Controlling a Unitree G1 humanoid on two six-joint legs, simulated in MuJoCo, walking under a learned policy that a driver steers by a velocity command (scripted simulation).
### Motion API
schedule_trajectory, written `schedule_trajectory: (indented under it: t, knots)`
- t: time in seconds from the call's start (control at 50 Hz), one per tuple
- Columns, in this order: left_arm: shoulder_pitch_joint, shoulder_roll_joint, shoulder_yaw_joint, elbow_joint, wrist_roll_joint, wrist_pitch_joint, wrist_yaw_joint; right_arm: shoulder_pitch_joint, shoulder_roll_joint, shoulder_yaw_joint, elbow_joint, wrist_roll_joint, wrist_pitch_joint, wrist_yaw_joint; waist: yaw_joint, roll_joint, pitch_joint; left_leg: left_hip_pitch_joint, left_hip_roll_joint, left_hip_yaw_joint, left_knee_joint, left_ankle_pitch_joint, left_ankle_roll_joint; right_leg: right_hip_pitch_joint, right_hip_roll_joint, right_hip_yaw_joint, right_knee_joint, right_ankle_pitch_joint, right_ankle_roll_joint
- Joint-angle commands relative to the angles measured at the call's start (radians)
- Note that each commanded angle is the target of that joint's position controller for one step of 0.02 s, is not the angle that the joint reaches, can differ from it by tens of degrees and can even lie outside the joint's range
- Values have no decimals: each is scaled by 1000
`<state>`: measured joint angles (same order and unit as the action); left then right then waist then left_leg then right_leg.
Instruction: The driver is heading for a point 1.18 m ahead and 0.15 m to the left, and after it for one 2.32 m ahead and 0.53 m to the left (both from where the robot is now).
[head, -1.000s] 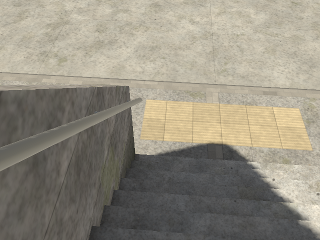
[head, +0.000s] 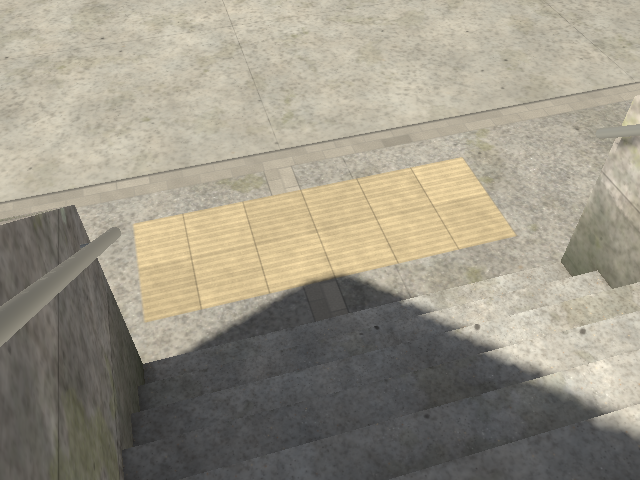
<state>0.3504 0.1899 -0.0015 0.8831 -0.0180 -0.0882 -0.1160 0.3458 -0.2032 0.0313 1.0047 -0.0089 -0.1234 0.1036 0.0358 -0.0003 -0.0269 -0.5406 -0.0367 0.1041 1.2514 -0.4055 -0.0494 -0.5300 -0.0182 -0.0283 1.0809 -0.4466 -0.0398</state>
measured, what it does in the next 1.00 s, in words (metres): walks ahead: left foot, then right foot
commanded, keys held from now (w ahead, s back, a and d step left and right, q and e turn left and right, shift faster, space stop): no key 0.42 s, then w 0.58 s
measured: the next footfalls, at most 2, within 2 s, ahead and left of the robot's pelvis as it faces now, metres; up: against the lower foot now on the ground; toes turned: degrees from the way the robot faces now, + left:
left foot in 0.14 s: +0.03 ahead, +0.17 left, +0.00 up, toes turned +3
right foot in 0.98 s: +0.14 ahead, -0.16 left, +0.00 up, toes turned -3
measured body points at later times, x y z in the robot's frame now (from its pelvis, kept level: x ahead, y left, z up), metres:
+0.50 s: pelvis +0.00 +0.03 +0.07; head +0.00 +0.02 +0.52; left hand +0.10 +0.25 -0.07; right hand +0.10 -0.21 -0.07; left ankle +0.00 +0.17 -0.67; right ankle -0.02 -0.11 -0.67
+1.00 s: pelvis +0.10 -0.03 +0.00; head +0.10 -0.05 +0.45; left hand +0.26 +0.22 -0.11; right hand -0.06 -0.27 -0.15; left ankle -0.02 +0.15 -0.67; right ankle +0.11 -0.15 -0.65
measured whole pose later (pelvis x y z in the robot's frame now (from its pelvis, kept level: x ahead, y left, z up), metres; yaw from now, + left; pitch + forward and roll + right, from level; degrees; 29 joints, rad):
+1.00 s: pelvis +0.10 -0.03 +0.00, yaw -1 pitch +0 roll -1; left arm 0.10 0.22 0.04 0.91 0.03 0.01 -0.01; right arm 0.57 -0.26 -0.06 1.11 -0.04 -0.05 0.00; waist -0.11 0.07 0.00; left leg -0.24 0.14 -0.01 0.99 -0.74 -0.03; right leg -0.59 -0.04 -0.05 1.19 -0.20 -0.07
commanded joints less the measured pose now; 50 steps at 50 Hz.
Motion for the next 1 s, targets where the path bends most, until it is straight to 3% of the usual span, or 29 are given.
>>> schedule_trajectory:
  t: [0.02, 0.04, 0.06, 0.08, 0.1, 0.12, 0.14, 0.16, 0.18, 0.2, 0.22, 0.24, 0.28, 0.42, 0.5, 0.56, 0.62, 0.7, 0.72, 0.74, 0.76, 0.8, 0.84, 0.86, 0.9, 0.92, 0.94, 0.98, 1.0]
  knots:
    - [262, 167, 30, 42, 23, -30, 8, -21, -88, -49, -147, 18, -22, -12, 36, -140, 19, -461, 71, -210, 224, -412, -113, 432, -298, 547, -360, 1073, -305]
    - [201, 180, 26, 25, 34, -29, 16, 48, -64, -34, -142, 7, -26, -21, -18, -64, -3, -385, 131, -296, 146, -379, -85, 282, -366, 648, -301, 1103, -355]
    - [91, 124, 2, 15, 69, -18, 19, 156, 7, -6, -77, 0, -9, -18, -93, 9, 22, -206, 167, -301, 101, -71, -63, 34, -374, 574, -303, 968, -322]
    - [-49, 67, -39, 3, 70, -14, 11, 250, 77, 17, -35, -25, 12, -5, -196, -13, 33, 102, 133, -215, 87, 229, -70, -290, -278, 441, -279, 772, -228]
    - [-220, 61, -55, -26, 28, -12, 0, 339, 105, 14, -3, -34, 33, 5, -318, -45, 30, 377, 53, -46, 59, 379, -69, -511, -134, 237, -293, 684, -116]
    - [-251, 111, 1, -70, 10, 34, 88, 210, 11, -34, 5, 50, 125, -114, -264, -166, -80, 347, -28, 20, -161, 370, -11, -289, -133, 77, -302, 544, -68]
    - [-223, 98, -18, -96, -12, 57, 108, 110, -56, -41, -25, 45, 161, -152, -191, -89, -32, 378, -16, 61, -290, 421, -6, -279, -86, 60, -225, 439, -25]
    - [-149, 54, -30, -104, -23, 83, 120, 39, -93, -44, -57, 47, 163, -165, -145, 8, -36, 414, 47, 4, -480, 680, 1, -242, -18, -28, -116, 300, 26]
    - [-52, 36, -23, -108, -10, 118, 125, -120, -158, -51, -119, 58, 148, -179, -39, 186, -45, 195, 192, -309, -693, 582, 63, -61, 7, -93, -23, 113, 100]
    - [-17, 75, -4, -82, 18, 144, 129, -260, -145, -38, -169, 48, 129, -172, 31, 130, 19, 15, 235, -439, -781, 467, 92, 65, -13, -70, -34, 83, 97]
    - [22, 66, -2, -47, 30, 153, 129, -336, -129, -34, -195, 39, 113, -160, 63, 81, 62, -23, 218, -368, -765, 490, 76, 119, -11, -53, -98, 147, 89]
    - [46, 41, -9, 14, 27, 147, 121, -310, -105, -22, -195, 35, 107, -159, 60, 19, 59, 0, 224, -324, -780, 459, 49, 188, -37, -25, -208, 207, 74]
    - [24, 21, -18, 46, 22, 132, 109, -254, -123, -35, -156, 45, 110, -156, 38, 44, 54, 108, 176, -202, -800, 437, -6, 258, -72, -7, -343, 370, 61]
    - [-130, 43, -22, 62, 0, 104, 101, -203, -64, -45, -77, 70, 138, -143, -13, 8, -25, 440, 158, -141, -924, 488, -4, 345, -129, 4, -575, 462, 42]
    - [-135, 101, 10, 5, 5, 121, 66, -273, -62, -69, -80, 62, 181, -133, -1, 2, -31, 508, 88, -70, -909, 297, 36, 273, -119, 17, -643, 40, 16]
    - [-134, 164, 54, -7, 9, 128, 79, -220, -58, -71, -77, 43, 192, -127, -16, -168, 78, 429, 13, 10, -667, 173, 37, 124, -134, 121, -782, -314, -46]
    - [-113, 150, 55, -2, 34, 115, 114, -86, -74, -88, -35, 16, 191, -128, -57, -173, 116, 393, -5, 21, -415, 153, 57, -42, -154, 126, -746, -404, -96]
    - [-347, 137, 54, -86, 37, 123, 124, 170, -91, -81, 39, -18, 175, -125, -216, -58, 157, 538, -23, 66, -507, 14, 114, -254, -62, 56, -458, -328, -51]
    - [-371, 106, 43, -105, 30, 113, 124, 261, -145, -92, 61, -16, 165, -139, -244, 96, 172, 556, 49, -87, -659, -38, 155, -328, 13, -34, -193, -187, -32]
    - [-277, 51, 27, -134, 42, 102, 121, 284, -319, -134, 81, -8, 145, -153, -183, 397, 181, 542, 350, -690, -949, -153, 307, -498, 87, -89, 112, -332, -19]
    - [-331, 104, 43, -129, 53, 96, 125, 274, -333, -148, 59, 4, 124, -151, -205, 243, 254, 486, 465, -899, -1015, -301, 410, -592, -8, 43, 158, -259, -28]
    - [-306, 97, 47, -92, 31, 92, 120, 120, -256, -133, 18, -13, 118, -152, -106, 49, 257, 354, 463, -811, -939, -307, 393, -489, -88, 106, 137, -10, -38]
    - [-169, 95, 60, -5, 48, 113, 103, 3, -211, -132, -16, -11, 111, -135, -27, 74, 136, 140, 368, -525, -832, -331, 310, -126, -83, 54, 176, 175, -24]
    - [-150, 64, 52, 17, 49, 114, 101, -12, -182, -121, -10, 12, 109, -124, -6, 91, 106, 41, 347, -420, -815, -300, 272, 13, -53, 12, 199, 300, -12]
    - [-127, 93, 63, 46, 30, 115, 97, 9, -150, -103, -6, -21, 99, -109, -8, 115, 112, -22, 292, -261, -760, -225, 202, 170, -34, -44, 142, 291, 2]
    - [-191, 73, 63, 32, 32, 99, 96, 59, -129, -105, 33, -41, 89, -108, -45, 158, 152, 49, 323, -317, -627, -323, 164, 55, -95, 110, 148, 480, -4]
    - [-310, 69, 51, -17, 52, 93, 97, 129, -119, -95, 56, -27, 68, -109, -87, 147, 168, 144, 334, -309, -539, -374, 163, -117, -83, 103, 111, 465, 2]
    - [-437, 100, 52, -58, 62, 76, 111, 260, -175, -117, 77, -43, 38, -102, -166, 95, 162, 284, 306, -305, -399, -213, 181, -227, -30, 42, -6, 304, 13]
    - [-392, 83, 49, -50, 56, 46, 120, 333, -92, -91, 91, -46, 29, -102, -171, 22, 165, 190, 256, -260, -236, -109, 151, -119, -11, 46, -103, 249, 14]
